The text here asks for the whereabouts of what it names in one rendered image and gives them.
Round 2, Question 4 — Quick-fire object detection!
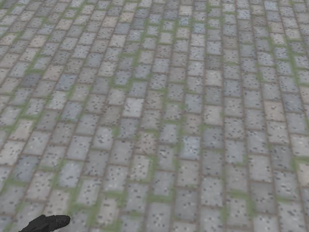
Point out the left robot hand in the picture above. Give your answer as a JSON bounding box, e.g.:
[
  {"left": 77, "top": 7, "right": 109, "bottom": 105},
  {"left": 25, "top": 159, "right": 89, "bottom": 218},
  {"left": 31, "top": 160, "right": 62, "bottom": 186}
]
[{"left": 18, "top": 215, "right": 70, "bottom": 232}]

